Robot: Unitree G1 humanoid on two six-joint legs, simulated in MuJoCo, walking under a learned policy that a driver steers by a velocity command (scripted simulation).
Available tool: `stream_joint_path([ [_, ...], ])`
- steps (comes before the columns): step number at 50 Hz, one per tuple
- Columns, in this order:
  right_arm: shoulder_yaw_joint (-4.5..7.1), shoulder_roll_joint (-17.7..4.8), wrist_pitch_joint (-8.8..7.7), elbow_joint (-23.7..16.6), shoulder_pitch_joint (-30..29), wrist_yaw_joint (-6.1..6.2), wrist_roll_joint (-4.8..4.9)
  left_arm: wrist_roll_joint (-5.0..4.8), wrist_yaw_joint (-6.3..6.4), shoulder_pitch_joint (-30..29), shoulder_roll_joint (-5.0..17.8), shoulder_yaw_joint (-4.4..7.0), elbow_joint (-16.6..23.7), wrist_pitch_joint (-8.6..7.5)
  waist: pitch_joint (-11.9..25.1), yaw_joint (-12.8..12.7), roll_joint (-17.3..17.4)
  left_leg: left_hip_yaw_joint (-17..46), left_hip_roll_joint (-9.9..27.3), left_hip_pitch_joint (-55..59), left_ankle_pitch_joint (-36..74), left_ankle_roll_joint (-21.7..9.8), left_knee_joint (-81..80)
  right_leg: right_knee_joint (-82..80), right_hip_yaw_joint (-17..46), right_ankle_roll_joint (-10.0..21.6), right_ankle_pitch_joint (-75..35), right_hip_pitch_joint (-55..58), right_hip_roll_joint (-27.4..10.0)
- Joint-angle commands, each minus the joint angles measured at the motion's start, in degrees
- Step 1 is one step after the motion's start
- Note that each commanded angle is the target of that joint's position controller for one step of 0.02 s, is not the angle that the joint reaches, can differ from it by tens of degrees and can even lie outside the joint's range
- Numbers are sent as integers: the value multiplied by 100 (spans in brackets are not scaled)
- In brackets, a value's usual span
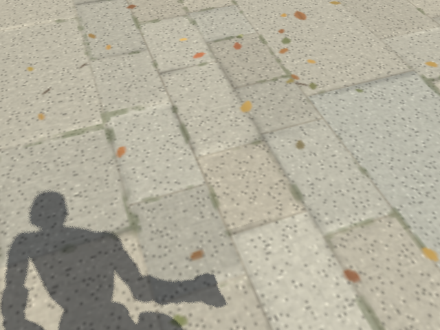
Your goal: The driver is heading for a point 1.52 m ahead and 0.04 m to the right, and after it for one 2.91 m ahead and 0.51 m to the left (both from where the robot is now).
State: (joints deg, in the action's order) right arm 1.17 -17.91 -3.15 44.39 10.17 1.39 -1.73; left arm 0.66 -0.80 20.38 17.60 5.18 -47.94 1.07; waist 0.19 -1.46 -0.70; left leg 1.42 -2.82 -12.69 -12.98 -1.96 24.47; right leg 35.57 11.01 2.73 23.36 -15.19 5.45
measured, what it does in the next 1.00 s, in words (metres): walks ahead: right foot, then left foot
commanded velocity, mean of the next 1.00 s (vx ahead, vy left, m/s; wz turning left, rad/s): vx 0.47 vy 0.00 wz -0.09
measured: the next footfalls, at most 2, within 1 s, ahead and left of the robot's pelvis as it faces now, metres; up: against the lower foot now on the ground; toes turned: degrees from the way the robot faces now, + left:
right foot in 0.40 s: +0.33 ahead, -0.14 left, +0.00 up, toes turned -17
left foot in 0.94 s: +0.66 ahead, -0.04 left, +0.00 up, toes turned +0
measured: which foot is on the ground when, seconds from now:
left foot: down 0.00-0.40, up 0.42-0.92, down 0.94-1.00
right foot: up 0.00-0.38, down 0.40-0.96, up 0.98-1.00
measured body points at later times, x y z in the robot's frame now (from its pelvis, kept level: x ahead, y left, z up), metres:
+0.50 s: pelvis +0.24 -0.06 -0.02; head +0.29 -0.07 +0.43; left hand +0.48 +0.13 -0.12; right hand +0.17 -0.31 -0.16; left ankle +0.11 +0.10 -0.63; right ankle +0.30 -0.12 -0.74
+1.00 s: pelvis +0.53 -0.08 -0.02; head +0.57 -0.08 +0.43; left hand +0.54 +0.18 -0.16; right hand +0.69 -0.34 -0.13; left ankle +0.62 -0.04 -0.74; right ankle +0.33 -0.14 -0.67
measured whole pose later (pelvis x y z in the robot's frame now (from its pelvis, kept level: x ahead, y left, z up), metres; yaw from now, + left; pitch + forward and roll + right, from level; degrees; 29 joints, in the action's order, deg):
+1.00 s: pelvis +0.53 -0.08 -0.02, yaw -1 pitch +1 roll +0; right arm 2.3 -14.2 -2.0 45.2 6.3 -1.9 -1.9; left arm 1.3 1.0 21.0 13.7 1.2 -53.3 -3.2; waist -3.6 -1.1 -0.5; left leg -5.8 -5.3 -25.3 -10.5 -9.0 34.6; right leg 56.5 -8.5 1.9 25.2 -6.6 -0.6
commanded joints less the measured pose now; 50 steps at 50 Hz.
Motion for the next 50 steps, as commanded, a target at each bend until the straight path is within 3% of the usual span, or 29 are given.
stream_joint_path([
  [1, 341, -1202, -23, -30, 867, 108, -93, 108, -29, -1012, 521, 15, 871, -224, -440, 516, 549, 3264, 2590, 1626, -3159, -938, -1778, 2087, -334, 104, 314, -3128, -447],
  [2, 230, -782, -71, -89, 626, 57, -34, 104, -102, -838, 517, 23, 720, -231, -621, 359, 431, 2587, 2189, 1461, -2492, -787, -1802, 2184, -373, 57, -115, -3041, -545],
  [3, 173, -605, -120, -113, 555, 32, -16, 113, -162, -705, 477, 21, 630, -219, -609, 295, 557, 1931, 1885, 1420, -1659, -642, -1830, 2269, -467, -19, -428, -2913, -611],
  [5, 149, -542, -192, -1, 791, 12, 3, 176, -270, -801, 431, 3, 647, -163, -501, 338, 677, 1068, 1572, 1472, -203, -561, -1722, 2687, -687, -101, -824, -2934, -653],
  [10, 127, -404, -244, 246, 1197, -112, 24, 152, -397, -1705, 214, -125, 1088, -120, -608, 449, 668, 11, 1453, 1425, 2012, -579, -1575, 2178, -1055, -216, -1405, -3147, -691],
  [13, 125, -447, -244, 339, 1229, -102, 36, 145, -486, -2294, 28, -261, 1340, -140, -706, 528, 676, -441, 1394, 1210, 2459, -510, -1561, 959, -1482, -120, -1806, -2553, -686],
  [15, 145, -549, -233, 452, 1350, -75, 32, 151, -489, -2448, 26, -302, 1449, -140, -670, 518, 660, -643, 1493, 1364, 3255, -442, -1373, 384, -1779, 85, -1680, -2109, -572],
  [17, 171, -687, -205, 541, 1416, -23, 29, 175, -406, -2105, 138, -273, 1385, -145, -328, 297, 756, -918, 1537, 1634, 5403, -338, -524, 118, -2032, 369, -1338, -1365, -211],
  [18, 196, -781, -160, 570, 1443, 10, 20, 191, -360, -1638, 243, -230, 1262, -165, -5, 61, 795, -1013, 1578, 1702, 6211, -317, 270, 38, -2066, 523, -1129, -810, -14],
  [19, 211, -846, -123, 562, 1441, 36, 28, 212, -309, -836, 408, -149, 1031, -210, 468, -284, 790, -1064, 1613, 1412, 6104, -282, 1323, -217, -1917, 708, -1168, 216, 118],
  [20, 175, -786, -127, 530, 1435, 16, 41, 279, -207, 94, 626, -37, 708, -247, 937, -719, 525, -1124, 1482, 401, 4857, -219, 2681, -567, -1387, 938, -1180, 1748, -131],
  [21, -14, 20, -147, 275, 1825, -115, 100, 312, -82, 288, 1166, 90, 676, -237, 1636, -405, -892, -1151, 764, -1751, -330, -14, 4822, -751, 1162, 1527, -603, 3614, -2049],
  [22, 111, -456, -153, 238, 1778, -122, 115, 97, -46, 494, 1279, 133, 776, -182, 2404, -583, -623, -227, 224, -2343, -1626, -6, 5973, -1526, 3331, 1965, -974, 3802, -2948],
  [23, 174, -639, -153, 103, 1122, -115, 145, 37, 14, 83, 1102, 113, 678, -164, 1473, -509, -111, 103, 557, -2695, -849, -34, 5928, -1681, 2253, 1746, -1292, 3061, -2665],
  [24, 100, -439, -200, 61, 964, -139, 175, 39, 40, -220, 771, 9, 613, -214, 627, -281, -38, 59, 715, -2565, -535, -59, 5480, -1866, 1438, 1577, -1902, 2015, -2471],
  [25, 91, -332, -171, 188, 1051, -163, 143, 74, 37, -436, 509, -69, 561, -288, 229, -33, 155, 88, 873, -2237, -459, -68, 5005, -2038, 815, 1319, -2319, 1324, -2174],
  [26, 84, -271, -64, 300, 1263, -188, 58, 60, 41, -551, 379, -121, 509, -364, 49, 177, 57, 111, 928, -1829, -461, -37, 4715, -2198, 357, 1175, -2621, 788, -1958],
  [28, 94, -144, 127, 496, 1524, -255, 10, 59, 12, -530, 246, -167, 388, -531, -16, 315, -59, 136, 863, -1469, -389, -29, 4433, -2479, -211, 1045, -2848, 397, -1777],
  [30, 128, -72, 186, 477, 1312, -309, 38, 52, -1, -412, 295, -150, 242, -632, -202, 328, -139, 177, 836, -1828, -26, -41, 4142, -2711, -612, 914, -2889, 472, -1678],
  [34, 160, 0, 173, 257, 457, -360, 39, 34, 20, -176, 198, -184, 60, -680, -503, 149, -252, 149, 763, -2601, 915, -4, 3266, -2907, -1255, 618, -3094, 849, -1496],
  [40, 23, 241, 119, -121, -688, -475, -7, 21, 154, 284, 220, -237, -258, -695, -661, -160, -224, -566, 593, -2484, 1564, -114, 1480, -2786, -1836, 452, -4156, 1585, -1657],
  [42, 20, 211, 114, -220, -807, -495, -15, 48, 210, 408, 313, -236, -372, -649, -609, -145, -238, -759, 431, -2362, 1206, -271, 1160, -2457, -1959, 397, -5021, 2049, -1783],
  [45, 105, 20, 138, -107, -207, -432, -33, 98, 305, 288, 574, -196, -419, -554, -122, 223, -489, -1054, -104, -1471, 242, -648, 1042, -1151, -2184, 291, -7411, 2440, -1902],
  [46, 177, -118, 117, 28, 322, -404, -46, 125, 315, 233, 661, -179, -403, -503, 187, 458, -510, -1001, -255, -858, 19, -811, 887, -281, -2227, 307, -7468, 2329, -1932],
  [47, 288, -306, 74, 265, 1134, -358, -100, 109, 304, 139, 712, -174, -350, -470, 614, 858, -365, -791, -300, 281, 119, -1029, 411, 965, -2313, 273, -6646, 1773, -1852],
  [48, 470, -822, 86, 398, 1888, -260, -150, 94, 267, 132, 549, -225, -151, -506, 1185, 1142, 248, 643, 806, 1664, -366, -1424, 243, 2790, -2388, 168, -4373, 531, -1589],
  [49, 612, -1284, 172, 246, 1510, -223, -17, -15, 132, 214, 131, -269, 218, -564, 1581, 649, 1678, 3965, 2267, 3158, -5, -2424, -405, 4904, -1883, -185, 644, -2039, -134],
  [50, 603, -1128, 207, 270, 1459, -232, 154, 80, 116, -352, 505, -228, 307, -624, 1309, 853, 427, 3728, 2153, 3037, 338, -2370, -643, 5011, -829, -95, 277, -2745, -476],
])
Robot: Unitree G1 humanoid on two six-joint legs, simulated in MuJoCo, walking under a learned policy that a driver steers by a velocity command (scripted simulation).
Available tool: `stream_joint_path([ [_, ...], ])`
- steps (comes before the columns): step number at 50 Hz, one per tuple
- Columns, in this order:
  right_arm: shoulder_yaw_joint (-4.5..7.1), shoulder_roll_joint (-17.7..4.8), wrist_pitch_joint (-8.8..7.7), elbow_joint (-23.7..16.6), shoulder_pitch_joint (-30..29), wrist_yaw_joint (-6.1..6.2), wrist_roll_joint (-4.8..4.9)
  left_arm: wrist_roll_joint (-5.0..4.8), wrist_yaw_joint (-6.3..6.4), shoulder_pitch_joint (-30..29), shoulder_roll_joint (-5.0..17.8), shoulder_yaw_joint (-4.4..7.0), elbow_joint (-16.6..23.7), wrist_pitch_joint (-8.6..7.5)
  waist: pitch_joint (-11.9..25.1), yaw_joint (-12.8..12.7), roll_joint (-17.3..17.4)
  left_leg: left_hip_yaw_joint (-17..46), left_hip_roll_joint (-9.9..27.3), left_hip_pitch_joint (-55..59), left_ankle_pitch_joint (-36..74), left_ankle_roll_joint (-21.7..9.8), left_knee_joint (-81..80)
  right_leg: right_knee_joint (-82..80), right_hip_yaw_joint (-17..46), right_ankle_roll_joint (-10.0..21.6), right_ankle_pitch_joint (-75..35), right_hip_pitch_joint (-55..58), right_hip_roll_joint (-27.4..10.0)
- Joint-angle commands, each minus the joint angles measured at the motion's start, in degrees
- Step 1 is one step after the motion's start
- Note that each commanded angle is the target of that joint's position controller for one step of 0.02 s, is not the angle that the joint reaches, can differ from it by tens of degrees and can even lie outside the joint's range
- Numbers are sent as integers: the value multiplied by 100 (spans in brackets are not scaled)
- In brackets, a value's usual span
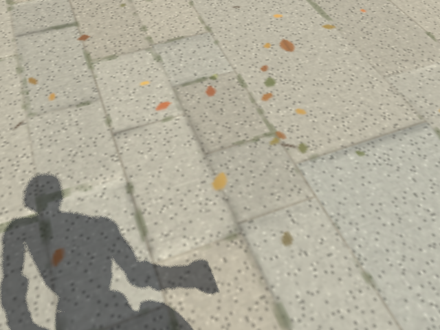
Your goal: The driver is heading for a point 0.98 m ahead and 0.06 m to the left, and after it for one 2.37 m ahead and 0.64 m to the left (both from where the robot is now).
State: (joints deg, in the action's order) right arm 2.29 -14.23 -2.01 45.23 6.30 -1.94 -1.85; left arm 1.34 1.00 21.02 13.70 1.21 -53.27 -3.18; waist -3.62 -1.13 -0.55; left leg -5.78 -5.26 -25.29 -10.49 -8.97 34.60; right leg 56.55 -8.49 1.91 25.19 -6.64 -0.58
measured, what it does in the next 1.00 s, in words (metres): walks ahead: right foot, then left foot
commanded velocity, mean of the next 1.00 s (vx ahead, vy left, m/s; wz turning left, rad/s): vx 0.50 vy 0.00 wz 0.22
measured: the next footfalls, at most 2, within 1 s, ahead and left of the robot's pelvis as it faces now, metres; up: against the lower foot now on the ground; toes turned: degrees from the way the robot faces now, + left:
right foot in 0.46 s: +0.46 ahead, -0.08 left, +0.00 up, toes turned +17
left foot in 0.92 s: +0.60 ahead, +0.18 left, +0.00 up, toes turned +13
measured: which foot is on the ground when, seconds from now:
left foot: down 0.00-0.46, up 0.48-0.90, down 0.92-1.00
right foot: up 0.00-0.44, down 0.46-0.92, up 0.94-1.00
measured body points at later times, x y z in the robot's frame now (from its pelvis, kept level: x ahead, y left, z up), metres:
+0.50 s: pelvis +0.29 -0.02 +0.00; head +0.33 -0.02 +0.45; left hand +0.43 +0.27 -0.08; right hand +0.35 -0.31 -0.12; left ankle +0.10 +0.04 -0.68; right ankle +0.42 -0.09 -0.72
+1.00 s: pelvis +0.52 +0.07 +0.02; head +0.54 +0.09 +0.47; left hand +0.44 +0.33 -0.13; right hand +0.76 -0.11 -0.07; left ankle +0.56 +0.17 -0.72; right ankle +0.44 -0.07 -0.67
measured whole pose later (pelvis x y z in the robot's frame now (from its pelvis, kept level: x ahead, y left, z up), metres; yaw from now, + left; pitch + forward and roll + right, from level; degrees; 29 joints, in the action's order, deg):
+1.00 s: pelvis +0.52 +0.07 +0.02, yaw +11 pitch +1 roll -1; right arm 0.2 -12.9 -4.4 42.3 5.1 0.1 -2.6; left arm 0.2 -0.6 24.8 14.7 3.2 -51.6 -2.4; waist -1.1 -3.9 -0.7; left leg -2.7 0.0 -20.9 -10.8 -2.6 30.6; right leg 51.4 2.8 4.0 25.8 -15.0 2.4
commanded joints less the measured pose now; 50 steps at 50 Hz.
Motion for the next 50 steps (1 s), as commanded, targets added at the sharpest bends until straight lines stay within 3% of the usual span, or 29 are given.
stream_joint_path([
  [1, 438, -1271, 88, 189, 1554, 145, 180, -55, -94, -674, 790, 128, 972, -285, 1014, 658, 189, 3677, 2288, 3579, 434, -1470, -1781, 2506, 1176, -1, -419, -3673, -173],
  [2, 360, -957, 76, 222, 1344, 157, 151, -68, -92, -599, 783, 127, 928, -316, 450, 353, -208, 3164, 2033, 2722, 1094, -1180, -1939, 1894, 1105, -31, -616, -3363, -363],
  [3, 312, -817, 32, 220, 1162, 183, 161, 26, -92, -631, 747, 130, 954, -230, 244, 154, -256, 2755, 1718, 2207, 1495, -983, -2001, 1490, 1132, -114, -612, -3072, -493],
  [4, 271, -733, -13, 185, 1008, 195, 165, 121, -109, -461, 690, 105, 907, -102, 255, -3, -157, 2439, 1484, 1884, 1707, -880, -2089, 1255, 1102, -209, -656, -2746, -528],
  [6, 284, -836, -122, 206, 1078, 167, 192, 179, -151, -410, 605, 95, 950, 83, 309, -91, 12, 2174, 1253, 1607, 2113, -855, -2163, 870, 961, -357, -731, -2593, -517],
  [8, 329, -997, -155, 231, 1216, 157, 183, 161, -176, -741, 565, 83, 1108, 143, 225, -37, 130, 2065, 1093, 1434, 2043, -782, -2285, 354, 844, -475, -1124, -2719, -526],
  [12, 347, -1009, -130, 307, 1659, 157, 187, 119, -188, -1718, 548, 58, 1456, 142, 103, 340, 352, 2122, 923, 1716, 1966, -500, -2227, -845, 787, -556, -2044, -3063, -442],
  [16, 367, -1058, -100, 352, 2043, 200, 134, 61, -215, -2392, 579, 19, 1712, 79, 143, 637, 430, 2377, 1017, 2324, 2302, -423, -1913, -1671, 819, -469, -2353, -3132, -213],
  [18, 384, -1123, -93, 317, 2050, 242, 95, 36, -217, -2529, 649, 17, 1819, 28, 137, 634, 476, 2579, 1141, 2499, 2479, -358, -1712, -2045, 899, -371, -2244, -2922, -115],
  [20, 411, -1230, -104, 207, 1745, 284, 74, 17, -194, -2084, 808, 63, 1736, -22, 202, 338, 541, 2717, 1205, 2332, 2682, -152, -1435, -2495, 990, -220, -1949, -2076, -6],
  [21, 424, -1294, -124, 145, 1550, 272, 64, 8, -151, -1566, 942, 121, 1577, -52, 387, 95, 544, 2709, 1127, 2138, 3182, -27, -1016, -2617, 949, -121, -1689, -1299, 143],
  [22, 411, -1285, -158, 149, 1460, 229, 96, 27, -93, -762, 1070, 190, 1326, -113, 784, -299, 289, 2453, 858, 1994, 3424, 98, -103, -2962, 857, 17, -1796, -302, 174],
  [23, 322, -986, -211, 83, 1542, 171, 147, 135, -5, 62, 1367, 274, 1216, -176, 1452, -608, -153, 2103, 502, 1418, 2445, 231, 1281, -3138, 1646, 266, -1063, 938, -660],
  [24, 190, -364, -222, -68, 2263, 170, 327, 261, 35, 362, 1925, 418, 1243, -138, 2254, -326, -1507, 1436, -400, -253, -1190, 479, 3056, -3565, 4302, 975, -352, 2464, -2319],
  [25, 202, -768, -179, 60, 2306, 198, 121, 133, -7, 67, 1632, 408, 1216, -50, 2017, -154, -1226, 1409, -159, -907, -1904, 430, 3666, -4099, 5434, 1168, 411, 1993, -2383],
  [26, 227, -851, -138, 144, 2012, 183, 46, 82, -40, -372, 1138, 305, 1279, -39, 1082, -42, -493, 1432, 145, -999, -1368, 432, 3787, -4212, 4601, 1096, 673, 1120, -2155],
  [27, 201, -804, -132, 98, 1648, 138, 15, 66, -83, -635, 804, 227, 1263, -58, 618, -18, -96, 1338, 326, -900, -996, 452, 3535, -4279, 3783, 986, 111, 496, -1842],
  [28, 189, -718, -109, 52, 1478, 96, 3, 69, -89, -666, 697, 190, 1186, -88, 380, 39, -251, 1291, 458, -792, -879, 473, 3264, -4369, 3139, 856, -609, 134, -1566],
  [30, 148, -613, -23, 45, 1455, 25, -73, 28, -118, -478, 691, 180, 967, -178, 306, 137, -565, 1208, 500, -506, -820, 550, 2980, -4459, 2483, 812, -1694, -218, -1247],
  [33, 88, -528, 2, -73, 1164, -23, -125, -85, -188, -200, 765, 211, 734, -279, 361, 226, -545, 859, 666, -723, -631, 682, 2491, -4537, 2184, 1031, -2677, -96, -1152],
  [38, -132, -250, -62, -473, -141, -64, -38, -98, -180, 152, 861, 275, 499, -182, 84, -38, -537, 456, 745, -427, 195, 986, 633, -4685, 1802, 996, -2661, -467, -820],
  [42, -131, -399, -137, -601, -494, 23, 24, -79, -186, 439, 1019, 345, 373, -126, 197, -126, -491, 413, 574, 132, 291, 976, -22, -4293, 2074, 904, -3022, -314, -970],
  [44, -88, -490, -200, -549, -204, 84, 27, -77, -160, 354, 1085, 379, 376, -95, 266, 78, -460, 473, 511, 724, 161, 889, -489, -3916, 2267, 788, -2885, -334, -992],
  [45, -37, -586, -255, -408, 226, 136, -2, -96, -153, 311, 1065, 381, 381, -90, 412, 290, -289, 486, 466, 1435, 192, 799, -880, -3405, 2190, 675, -2967, -514, -814],
  [46, 71, -880, -333, -238, 906, 215, -95, -128, -163, 281, 892, 344, 435, -116, 845, 569, 114, 988, 929, 2463, -56, 618, -1109, -2349, 1927, 526, -2741, -923, -440],
  [47, 197, -1414, -352, -242, 1699, 300, -220, -237, -165, 234, 412, 230, 726, -147, 1665, 879, 1019, 2639, 2467, 3797, -1205, 264, -1489, -658, 1322, 301, -1139, -1987, 132],
  [48, 298, -1668, -231, -163, 1730, 308, -118, -207, -130, 496, 486, 259, 846, -77, 1632, 676, 1663, 4291, 3179, 3756, -1832, -186, -2116, 318, 950, 288, 666, -3095, 523],
  [49, 179, -1105, -191, -236, 1379, 288, -52, -73, -108, 447, 767, 338, 670, 34, 1006, 490, 847, 3922, 2939, 3196, -2236, -203, -2115, 856, 1241, 358, 367, -3269, 86],
  [50, 86, -713, -219, -293, 1012, 260, -5, -48, -171, 259, 674, 341, 638, 60, 506, 353, 557, 3164, 2622, 2651, -1753, -109, -2226, 853, 1278, 335, -120, -3247, -97],
])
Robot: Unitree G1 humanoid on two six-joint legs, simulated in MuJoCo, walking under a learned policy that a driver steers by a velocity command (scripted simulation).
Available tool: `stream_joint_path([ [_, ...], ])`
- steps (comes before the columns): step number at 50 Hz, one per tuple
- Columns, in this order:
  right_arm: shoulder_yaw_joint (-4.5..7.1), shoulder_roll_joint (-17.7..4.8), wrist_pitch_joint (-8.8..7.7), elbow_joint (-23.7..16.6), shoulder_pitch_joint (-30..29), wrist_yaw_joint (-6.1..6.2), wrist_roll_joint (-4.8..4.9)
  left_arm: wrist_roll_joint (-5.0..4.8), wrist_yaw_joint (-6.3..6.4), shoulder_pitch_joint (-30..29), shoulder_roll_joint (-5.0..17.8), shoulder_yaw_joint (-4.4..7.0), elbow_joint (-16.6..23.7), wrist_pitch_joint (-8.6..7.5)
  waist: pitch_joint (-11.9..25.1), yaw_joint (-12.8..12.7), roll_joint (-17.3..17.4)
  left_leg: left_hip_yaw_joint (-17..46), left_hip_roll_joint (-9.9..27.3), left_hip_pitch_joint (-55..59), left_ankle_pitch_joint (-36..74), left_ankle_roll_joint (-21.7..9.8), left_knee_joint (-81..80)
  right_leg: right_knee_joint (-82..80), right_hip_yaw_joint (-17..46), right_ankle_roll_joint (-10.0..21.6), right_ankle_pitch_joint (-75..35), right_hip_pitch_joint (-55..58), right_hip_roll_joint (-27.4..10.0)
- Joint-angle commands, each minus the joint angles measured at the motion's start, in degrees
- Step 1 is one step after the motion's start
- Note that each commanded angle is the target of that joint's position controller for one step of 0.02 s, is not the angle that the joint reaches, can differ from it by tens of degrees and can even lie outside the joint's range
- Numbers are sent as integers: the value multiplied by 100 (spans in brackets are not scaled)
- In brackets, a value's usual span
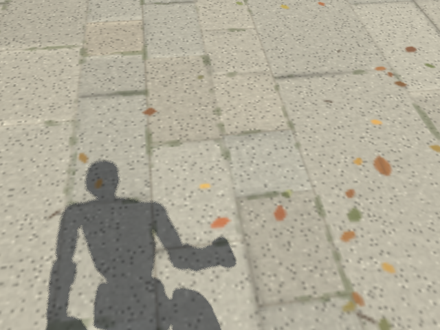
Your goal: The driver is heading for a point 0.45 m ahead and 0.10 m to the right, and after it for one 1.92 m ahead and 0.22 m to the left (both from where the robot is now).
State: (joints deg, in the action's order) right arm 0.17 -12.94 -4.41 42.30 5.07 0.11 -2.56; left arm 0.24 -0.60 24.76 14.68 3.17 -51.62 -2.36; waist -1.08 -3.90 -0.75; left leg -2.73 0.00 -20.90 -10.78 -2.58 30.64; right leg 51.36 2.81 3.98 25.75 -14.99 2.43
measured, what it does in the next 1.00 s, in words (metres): walks ahead: right foot, then left foot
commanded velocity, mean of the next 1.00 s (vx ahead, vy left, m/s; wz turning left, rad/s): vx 0.50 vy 0.00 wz -0.15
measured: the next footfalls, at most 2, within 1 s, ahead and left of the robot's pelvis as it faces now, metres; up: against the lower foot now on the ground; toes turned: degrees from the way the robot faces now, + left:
right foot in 0.44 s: +0.34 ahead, -0.15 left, +0.00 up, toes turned -20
left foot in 1.00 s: +0.65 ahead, -0.09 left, +0.00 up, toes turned -2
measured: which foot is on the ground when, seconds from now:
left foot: down 0.00-0.42, up 0.44-0.98, down 1.00-1.00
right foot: up 0.00-0.42, down 0.44-1.00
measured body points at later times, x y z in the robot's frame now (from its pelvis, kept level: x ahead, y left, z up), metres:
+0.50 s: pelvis +0.24 -0.07 -0.02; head +0.28 -0.08 +0.43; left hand +0.50 +0.11 -0.11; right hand +0.16 -0.32 -0.16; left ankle +0.10 +0.10 -0.65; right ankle +0.30 -0.14 -0.73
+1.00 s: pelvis +0.51 -0.12 -0.01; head +0.54 -0.13 +0.44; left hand +0.50 +0.13 -0.16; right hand +0.64 -0.37 -0.13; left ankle +0.61 -0.08 -0.73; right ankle +0.31 -0.14 -0.72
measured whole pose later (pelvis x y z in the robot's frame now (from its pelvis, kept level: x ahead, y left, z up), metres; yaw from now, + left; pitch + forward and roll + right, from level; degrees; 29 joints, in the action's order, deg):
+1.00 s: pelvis +0.51 -0.12 -0.01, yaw -7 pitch +1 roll +0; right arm 1.7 -12.7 -1.5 46.3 5.6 -2.5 -2.0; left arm 1.5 2.1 23.5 12.4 1.4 -55.9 -3.7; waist -2.8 -2.0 0.4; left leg -7.4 -2.7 -25.9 -9.6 -9.1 32.6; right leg 23.3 -13.9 2.8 26.5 6.6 2.0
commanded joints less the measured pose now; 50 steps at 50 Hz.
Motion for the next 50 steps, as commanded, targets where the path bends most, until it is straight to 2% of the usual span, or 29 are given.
stream_joint_path([
  [1, 252, -647, -13, -8, 938, 40, 69, 69, -52, -208, 466, 142, 464, 11, 61, 514, 603, 2192, 1837, 1858, -973, -621, -1972, 1257, 97, 67, -477, -2253, -531],
  [3, 228, -538, -102, 79, 938, 61, 99, 171, -129, -295, 407, 158, 472, 126, -52, 380, 754, 1357, 1529, 1575, 106, -510, -2087, 1242, 2, -74, -803, -2108, -632],
  [6, 284, -618, -214, 248, 1190, 54, 163, 174, -214, -719, 300, 149, 668, 216, -15, 334, 603, 721, 1513, 1699, 1228, -580, -2148, 1267, -58, -199, -1279, -2397, -668],
  [10, 315, -623, -201, 432, 1429, 49, 142, 179, -307, -1507, 220, 91, 977, 246, -199, 426, 565, 12, 1428, 1798, 1655, -603, -2207, 530, -208, -304, -1966, -2734, -715],
  [13, 354, -739, -188, 514, 1500, 49, 131, 174, -387, -2122, 136, 1, 1205, 223, -341, 539, 584, -442, 1374, 1709, 1696, -521, -2210, -572, -496, -213, -2470, -2302, -678],
  [16, 414, -914, -133, 652, 1742, 79, 131, 203, -419, -2499, 214, -15, 1393, 222, -424, 629, 532, -682, 1535, 2078, 2131, -442, -2030, -1196, -819, 22, -2156, -2025, -569],
  [17, 426, -957, -96, 696, 1803, 91, 128, 216, -413, -2543, 248, -8, 1433, 222, -417, 627, 531, -779, 1570, 2251, 2553, -406, -1846, -1337, -915, 123, -1952, -1927, -489],
  [19, 463, -1129, -16, 756, 1841, 121, 119, 241, -359, -2326, 342, 38, 1417, 221, -186, 485, 631, -1008, 1588, 2536, 4313, -324, -1040, -1509, -1151, 366, -1346, -1393, -137],
  [20, 486, -1227, 46, 778, 1857, 130, 115, 246, -320, -1904, 429, 90, 1315, 198, 93, 291, 645, -1085, 1580, 2598, 4980, -309, -258, -1622, -1206, 512, -1076, -893, 97],
  [21, 492, -1280, 104, 758, 1822, 132, 139, 273, -258, -1106, 545, 173, 1076, 140, 563, -71, 506, -1196, 1500, 2281, 4774, -224, 919, -2010, -1165, 678, -1197, 133, 313],
  [22, 453, -1171, 115, 627, 1834, 121, 111, 329, -155, -138, 947, 334, 785, 106, 1173, -456, 26, -1223, 1345, 1152, 3201, -42, 2571, -2278, -258, 931, -794, 1643, -206],
  [23, 252, -318, 82, 234, 2179, -18, 154, 278, -73, -314, 1632, 464, 880, 104, 1662, 24, -1444, -983, 334, -1493, -2053, 286, 4562, -2679, 2843, 1705, -719, 3471, -2137],
  [24, 353, -844, 36, 193, 1601, -26, 127, 114, -14, 27, 1498, 442, 951, 179, 1974, -399, -544, 184, 89, -1956, -1905, 265, 5082, -3472, 3926, 1816, -928, 3385, -2426],
  [25, 348, -819, 2, 129, 1235, -37, 232, 107, 52, -340, 1273, 378, 820, 183, 1068, -216, -257, 297, 437, -2240, -1194, 176, 4993, -3472, 2729, 1612, -1539, 2754, -2280],
  [26, 299, -727, -50, 217, 1273, -33, 259, 90, 62, -633, 904, 270, 794, 129, 554, 23, -15, 299, 611, -1886, -818, 117, 4480, -3539, 2042, 1377, -2378, 1865, -2035],
  [27, 296, -671, -9, 360, 1392, -39, 206, 98, 60, -871, 682, 190, 761, 56, 306, 264, 98, 354, 744, -1467, -700, 100, 4065, -3649, 1446, 1114, -2910, 1295, -1750],
  [28, 291, -646, 100, 482, 1667, -60, 122, 82, 58, -1011, 528, 129, 732, -13, 246, 459, 6, 392, 769, -1030, -649, 117, 3849, -3802, 1014, 974, -3202, 878, -1587],
  [29, 297, -614, 208, 593, 1808, -88, 87, 85, 36, -995, 452, 96, 679, -99, 251, 519, -45, 407, 743, -772, -606, 111, 3736, -3924, 764, 885, -3368, 667, -1497],
  [31, 315, -537, 312, 639, 1778, -153, 118, 79, 21, -854, 541, 113, 533, -227, 116, 570, -62, 463, 637, -908, -398, 87, 3532, -4135, 397, 805, -3542, 651, -1413],
  [35, 352, -497, 348, 505, 1013, -196, 155, 75, 36, -517, 537, 99, 328, -300, -274, 359, -168, 631, 493, -1774, 473, 77, 2847, -4418, -202, 420, -3478, 1019, -1289],
  [40, 267, -323, 299, 309, 231, -254, 117, 62, 113, -317, 422, 14, 132, -344, -445, 194, -229, 201, 352, -1833, 1261, 59, 1524, -4464, -805, 227, -4043, 1417, -1262],
  [44, 183, -224, 279, 62, -328, -311, 89, 86, 224, 92, 461, -20, -149, -300, -543, 47, -218, -334, 177, -1737, 1024, -152, 681, -4134, -1124, 170, -5206, 2120, -1434],
  [46, 206, -289, 288, 67, -154, -296, 89, 106, 280, 49, 611, -10, -203, -264, -330, 208, -367, -594, -130, -1243, 519, -368, 503, -3541, -1301, 94, -6816, 2373, -1509],
  [48, 280, -452, 301, 222, 474, -249, 70, 131, 342, -88, 804, 30, -209, -198, 52, 537, -559, -730, -462, -504, -102, -650, 476, -2480, -1424, 66, -8114, 2457, -1607],
  [49, 360, -611, 276, 381, 1046, -225, 52, 148, 343, -174, 894, 53, -170, -154, 366, 795, -569, -625, -575, 183, -294, -826, 292, -1572, -1437, 99, -7970, 2237, -1644],
  [50, 478, -821, 232, 618, 1876, -181, -9, 118, 314, -380, 951, 65, -75, -136, 753, 1264, -369, -265, -496, 1387, -157, -1083, -279, -226, -1517, 79, -6873, 1509, -1528],
])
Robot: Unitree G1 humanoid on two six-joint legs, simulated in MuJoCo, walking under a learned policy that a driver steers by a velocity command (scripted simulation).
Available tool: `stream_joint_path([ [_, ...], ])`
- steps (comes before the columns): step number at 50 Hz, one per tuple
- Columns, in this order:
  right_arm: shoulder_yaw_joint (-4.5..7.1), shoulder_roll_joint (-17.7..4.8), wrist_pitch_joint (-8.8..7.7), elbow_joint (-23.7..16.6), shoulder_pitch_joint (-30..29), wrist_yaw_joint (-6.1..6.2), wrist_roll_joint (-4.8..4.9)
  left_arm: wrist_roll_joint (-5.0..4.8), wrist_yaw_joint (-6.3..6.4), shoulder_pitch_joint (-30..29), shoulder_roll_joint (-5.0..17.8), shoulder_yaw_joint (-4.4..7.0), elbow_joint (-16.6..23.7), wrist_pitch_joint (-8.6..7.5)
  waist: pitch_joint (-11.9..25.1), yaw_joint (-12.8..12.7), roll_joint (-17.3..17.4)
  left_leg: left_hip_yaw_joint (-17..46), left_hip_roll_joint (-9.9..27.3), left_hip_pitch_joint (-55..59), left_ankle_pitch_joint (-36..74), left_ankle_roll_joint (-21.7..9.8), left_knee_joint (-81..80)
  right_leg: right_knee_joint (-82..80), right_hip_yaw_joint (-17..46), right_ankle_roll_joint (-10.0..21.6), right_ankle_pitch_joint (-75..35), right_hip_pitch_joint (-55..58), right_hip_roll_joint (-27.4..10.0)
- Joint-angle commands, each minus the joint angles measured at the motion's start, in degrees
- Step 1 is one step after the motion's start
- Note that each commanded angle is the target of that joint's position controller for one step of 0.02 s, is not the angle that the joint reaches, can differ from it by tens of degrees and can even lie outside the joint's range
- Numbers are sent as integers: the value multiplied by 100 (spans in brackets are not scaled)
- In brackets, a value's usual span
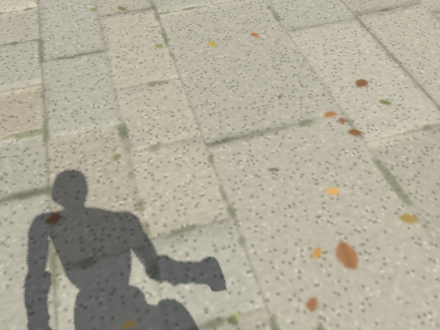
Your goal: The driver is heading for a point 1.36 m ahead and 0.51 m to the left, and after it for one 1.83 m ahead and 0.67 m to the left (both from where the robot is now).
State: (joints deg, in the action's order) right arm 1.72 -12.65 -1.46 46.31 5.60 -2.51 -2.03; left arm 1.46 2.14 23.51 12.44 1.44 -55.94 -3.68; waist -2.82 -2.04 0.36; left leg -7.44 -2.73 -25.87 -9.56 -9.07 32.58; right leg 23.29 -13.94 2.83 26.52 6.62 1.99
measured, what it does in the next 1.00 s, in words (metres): walks ahead, turning left: right foot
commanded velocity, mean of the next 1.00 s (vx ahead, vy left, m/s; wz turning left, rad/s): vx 0.50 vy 0.00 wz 0.57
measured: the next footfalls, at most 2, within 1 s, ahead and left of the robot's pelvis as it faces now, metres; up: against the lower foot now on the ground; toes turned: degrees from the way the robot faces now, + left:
right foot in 0.50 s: +0.48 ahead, -0.06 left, +0.00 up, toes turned +20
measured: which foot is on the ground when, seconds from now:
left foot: down 0.00-0.50, up 0.52-1.00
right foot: down 0.00-0.02, up 0.04-0.48, down 0.50-1.00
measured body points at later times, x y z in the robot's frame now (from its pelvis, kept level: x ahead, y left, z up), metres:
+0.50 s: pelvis +0.28 +0.00 +0.00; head +0.32 +0.01 +0.45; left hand +0.44 +0.28 -0.08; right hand +0.33 -0.29 -0.12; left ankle +0.11 +0.05 -0.72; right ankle +0.44 -0.07 -0.72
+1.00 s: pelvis +0.52 +0.10 +0.01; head +0.54 +0.13 +0.46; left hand +0.34 +0.30 -0.13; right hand +0.83 +0.05 -0.08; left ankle +0.57 +0.25 -0.70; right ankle +0.45 -0.07 -0.72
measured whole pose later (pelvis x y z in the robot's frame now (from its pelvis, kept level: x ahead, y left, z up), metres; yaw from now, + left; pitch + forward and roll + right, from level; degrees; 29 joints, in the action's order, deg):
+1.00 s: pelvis +0.52 +0.10 +0.01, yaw +36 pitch +2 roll -2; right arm 1.7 -14.6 0.2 39.2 1.2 -4.6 -2.6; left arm 1.2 0.5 23.4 14.6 2.5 -50.8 -3.8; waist -3.1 -4.0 1.0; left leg -5.0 1.4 -31.5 -9.7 -6.0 36.4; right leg 17.4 -16.1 -1.8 22.7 4.8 -2.1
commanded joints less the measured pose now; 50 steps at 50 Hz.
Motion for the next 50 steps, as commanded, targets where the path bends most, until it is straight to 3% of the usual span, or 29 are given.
stream_joint_path([
  [1, 494, -1387, -53, 309, 2346, 174, -77, 4, -18, -263, 882, 170, 577, -55, 1416, 1174, 352, 1875, 1103, 3177, -389, -864, -577, 4492, 97, 108, -3459, -2015, -1002],
  [2, 585, -1767, 4, 179, 1968, 175, 37, -82, -135, -226, 612, 150, 959, -102, 1694, 697, 1311, 5090, 2301, 4380, -26, -1876, -1317, 6244, 926, -138, 521, -4404, 295],
  [3, 572, -1562, 34, 219, 1827, 184, 211, 19, -171, -738, 843, 155, 1016, -173, 1166, 833, 233, 4453, 2162, 3982, -104, -1718, -1568, 6132, 1769, -63, -76, -4991, -220],
  [4, 497, -1280, 32, 197, 1523, 211, 207, -64, -207, -924, 836, 142, 1126, -253, 570, 649, 26, 3806, 2014, 3228, 115, -1470, -1736, 5672, 1736, -73, -583, -4956, -454],
  [5, 419, -984, 18, 207, 1292, 218, 171, -73, -202, -850, 842, 154, 1069, -266, 108, 345, -371, 3278, 1722, 2482, 728, -1161, -1885, 5112, 1668, -128, -767, -4642, -630],
  [7, 341, -830, -78, 159, 1029, 261, 201, 109, -225, -665, 729, 123, 1037, -45, 72, 40, -256, 2519, 1189, 1774, 1423, -878, -1999, 4488, 1639, -340, -850, -4007, -787],
  [8, 344, -882, -143, 171, 1084, 248, 214, 146, -247, -649, 683, 119, 1062, 55, 125, 6, -149, 2377, 1074, 1632, 1765, -862, -2004, 4302, 1556, -422, -869, -3893, -773],
  [11, 406, -1128, -213, 216, 1328, 228, 213, 134, -286, -1111, 621, 96, 1304, 174, 70, 77, 58, 2147, 803, 1437, 1996, -743, -2107, 3534, 1361, -606, -1382, -4045, -780],
  [14, 414, -1120, -184, 252, 1673, 222, 214, 101, -300, -1867, 618, 74, 1576, 181, -4, 381, 245, 2194, 671, 1700, 2000, -509, -2038, 2604, 1315, -669, -2071, -4334, -716],
  [20, 445, -1223, -135, 253, 2139, 292, 125, 22, -333, -2806, 693, 12, 1968, 84, 58, 767, 377, 2622, 851, 2594, 2452, -380, -1553, 1369, 1397, -519, -2428, -4370, -393],
  [22, 471, -1321, -144, 160, 1942, 343, 99, 5, -322, -2586, 833, 39, 1972, 31, 93, 569, 436, 2823, 961, 2594, 2592, -226, -1316, 931, 1527, -382, -2210, -3802, -314],
  [24, 496, -1447, -186, 33, 1557, 322, 88, -9, -245, -1567, 1092, 145, 1673, -35, 463, 73, 414, 2805, 810, 2220, 3384, 16, -495, 606, 1454, -177, -1766, -2294, -46],
  [25, 476, -1394, -229, 13, 1457, 265, 141, 32, -176, -759, 1262, 219, 1479, -112, 905, -366, 90, 2527, 442, 1827, 3168, 158, 620, 253, 1598, -9, -1882, -1126, -264],
  [26, 336, -906, -284, -174, 1560, 219, 202, 170, -67, 164, 1690, 315, 1458, -140, 1817, -632, -573, 2066, 75, 1112, 1404, 272, 2256, 84, 2978, 257, -585, 201, -1660],
  [27, 270, -566, -253, -336, 2275, 222, 329, 218, -69, -133, 2105, 414, 1512, -53, 2135, -66, -1972, 1504, -742, -584, -2376, 410, 3498, -713, 5659, 869, -236, 996, -2865],
  [28, 313, -1051, -148, -117, 2189, 279, 114, 113, -104, -523, 1574, 358, 1572, 18, 1476, 69, -1028, 1512, -131, -1046, -1958, 360, 4026, -747, 5684, 908, 478, 330, -2707],
  [29, 334, -1102, -115, -112, 1784, 228, 71, 59, -125, -869, 1062, 238, 1637, 27, 768, 70, -387, 1423, 85, -1009, -1377, 391, 3932, -832, 4678, 789, 299, -435, -2416],
  [30, 313, -990, -96, -144, 1564, 182, 73, 67, -147, -1025, 854, 183, 1600, 15, 407, 123, -200, 1346, 260, -887, -1068, 449, 3703, -963, 3836, 669, -489, -941, -2115],
  [32, 299, -879, 22, -172, 1482, 74, -9, 42, -134, -917, 793, 159, 1448, -55, 226, 212, -611, 1231, 458, -665, -897, 551, 3465, -1138, 2788, 496, -1558, -1378, -1735],
  [36, 244, -716, 151, -421, 1001, -54, -3, -52, -210, -625, 865, 216, 1239, -234, 188, 234, -605, 1122, 583, -1089, -436, 641, 3308, -1381, 1945, 611, -2634, -1295, -1761],
  [42, 106, -494, 106, -834, -128, -187, 21, -37, -219, -398, 896, 253, 1022, -214, -75, 65, -542, 709, 656, -1197, 748, 713, 1648, -1471, 802, 500, -3153, -1173, -1532],
  [46, 67, -498, 100, -1069, -712, -249, -18, -41, -169, -97, 1082, 310, 859, -158, -218, -81, -525, 285, 582, -864, 542, 491, 681, -1322, 461, 395, -3550, -763, -1717],
  [48, 92, -560, 108, -1121, -744, -221, -58, -33, -137, 20, 1184, 331, 772, -76, -168, -52, -543, 97, 384, -632, 33, 303, 403, -882, 267, 326, -4592, -400, -1791],
  [50, 168, -682, 94, -1004, -236, -150, -92, -23, -103, 63, 1368, 364, 716, 23, 229, 206, -632, -80, -42, 128, -578, 48, 203, 281, 60, 269, -6340, -178, -1810],
])
Velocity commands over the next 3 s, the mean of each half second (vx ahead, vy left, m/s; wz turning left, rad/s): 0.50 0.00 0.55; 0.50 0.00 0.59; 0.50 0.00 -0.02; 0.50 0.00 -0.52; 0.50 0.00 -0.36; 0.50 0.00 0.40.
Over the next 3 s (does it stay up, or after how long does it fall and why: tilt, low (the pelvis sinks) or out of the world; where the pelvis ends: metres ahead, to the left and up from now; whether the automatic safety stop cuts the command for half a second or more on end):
stays up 1.45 0.49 0.01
